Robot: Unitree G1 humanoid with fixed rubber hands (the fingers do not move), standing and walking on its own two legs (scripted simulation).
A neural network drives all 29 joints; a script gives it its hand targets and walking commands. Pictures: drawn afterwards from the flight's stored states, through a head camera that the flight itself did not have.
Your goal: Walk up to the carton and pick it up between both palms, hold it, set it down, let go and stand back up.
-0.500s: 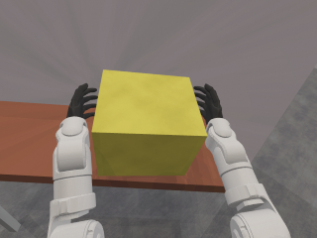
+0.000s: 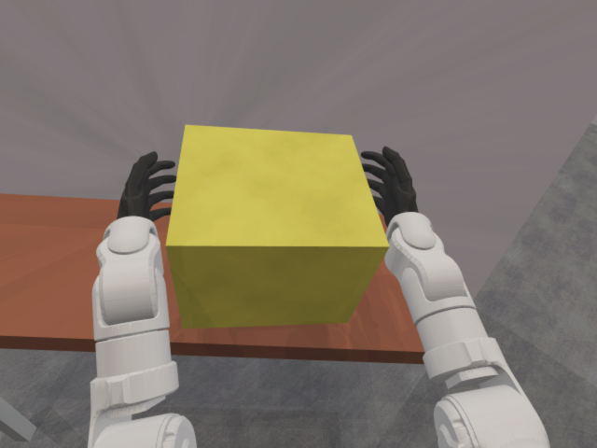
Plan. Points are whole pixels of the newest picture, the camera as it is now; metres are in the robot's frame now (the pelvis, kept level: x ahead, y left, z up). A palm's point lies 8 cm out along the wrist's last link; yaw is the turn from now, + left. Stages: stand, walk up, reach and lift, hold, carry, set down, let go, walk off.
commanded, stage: hold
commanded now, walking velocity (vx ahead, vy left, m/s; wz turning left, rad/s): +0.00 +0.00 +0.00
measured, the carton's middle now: (270, 228) +0.38 +0.02 +0.13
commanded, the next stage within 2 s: none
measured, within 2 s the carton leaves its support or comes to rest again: neither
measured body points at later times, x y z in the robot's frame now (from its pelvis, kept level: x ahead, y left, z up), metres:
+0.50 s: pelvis -0.02 +0.00 +0.00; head -0.06 +0.02 +0.45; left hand +0.36 +0.17 +0.19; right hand +0.35 -0.16 +0.19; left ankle +0.05 +0.10 -0.75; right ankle -0.03 -0.10 -0.75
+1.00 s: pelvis +0.00 +0.00 +0.00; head -0.04 +0.02 +0.45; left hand +0.34 +0.17 +0.17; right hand +0.35 -0.15 +0.17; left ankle +0.05 +0.11 -0.75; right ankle -0.03 -0.10 -0.75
